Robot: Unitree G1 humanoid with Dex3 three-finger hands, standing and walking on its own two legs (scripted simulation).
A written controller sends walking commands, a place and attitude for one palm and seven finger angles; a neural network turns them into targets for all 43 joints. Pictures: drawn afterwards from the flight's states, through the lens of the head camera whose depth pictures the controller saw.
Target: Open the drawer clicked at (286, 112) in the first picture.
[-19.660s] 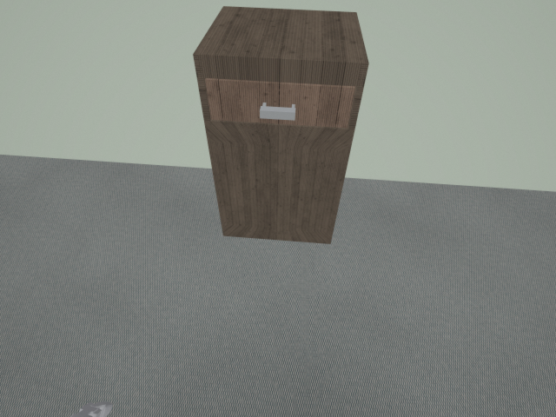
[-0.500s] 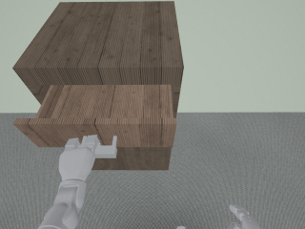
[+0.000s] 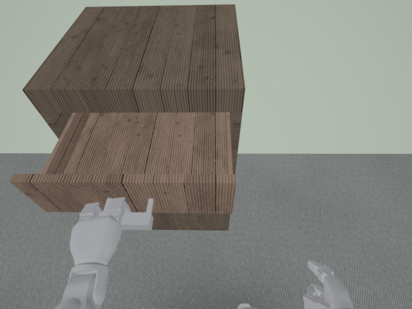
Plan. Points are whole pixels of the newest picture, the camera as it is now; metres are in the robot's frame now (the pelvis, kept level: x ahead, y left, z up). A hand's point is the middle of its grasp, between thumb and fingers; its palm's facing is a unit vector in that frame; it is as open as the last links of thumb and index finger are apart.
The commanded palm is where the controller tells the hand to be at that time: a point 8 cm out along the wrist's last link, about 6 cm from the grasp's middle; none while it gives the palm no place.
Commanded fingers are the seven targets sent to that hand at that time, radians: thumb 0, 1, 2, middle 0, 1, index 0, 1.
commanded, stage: pull the drawer open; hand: left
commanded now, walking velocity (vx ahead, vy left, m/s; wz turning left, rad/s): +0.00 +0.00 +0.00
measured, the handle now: (127, 211) +0.32 +0.19 -0.02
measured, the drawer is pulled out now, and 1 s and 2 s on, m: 0.20 0.30 0.30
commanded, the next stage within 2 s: open the thumb to release the handle in 1.22 s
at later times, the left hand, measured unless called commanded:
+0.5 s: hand (103, 271) +0.20 +0.21 -0.04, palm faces -0.04 -0.12 -0.99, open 6.3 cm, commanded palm +0.16 +0.22 +0.02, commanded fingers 0.00 0.90 0.90 -0.40 -1.35 -0.40 -1.35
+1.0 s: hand (94, 302) +0.15 +0.21 -0.04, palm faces -0.05 -0.11 -0.99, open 6.4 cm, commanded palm +0.11 +0.22 +0.02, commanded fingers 0.00 0.90 0.90 -0.40 -1.35 -0.40 -1.35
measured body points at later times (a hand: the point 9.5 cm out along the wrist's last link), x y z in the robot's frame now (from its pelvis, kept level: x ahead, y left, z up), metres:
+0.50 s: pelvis +0.01 +0.00 -0.01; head +0.06 -0.02 +0.44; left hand +0.20 +0.22 +0.02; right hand +0.22 -0.22 -0.10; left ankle -0.02 +0.11 -0.68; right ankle +0.02 -0.09 -0.68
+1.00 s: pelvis +0.00 -0.01 -0.03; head +0.05 -0.03 +0.42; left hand +0.15 +0.22 +0.02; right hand +0.22 -0.21 -0.13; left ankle -0.02 +0.11 -0.68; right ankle +0.01 -0.09 -0.68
